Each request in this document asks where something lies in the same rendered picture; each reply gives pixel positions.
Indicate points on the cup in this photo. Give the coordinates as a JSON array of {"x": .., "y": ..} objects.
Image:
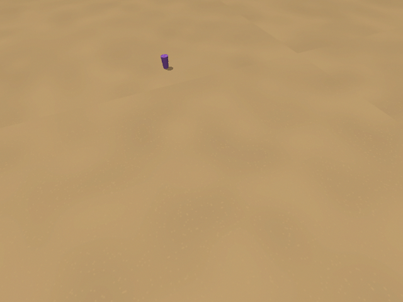
[{"x": 164, "y": 59}]

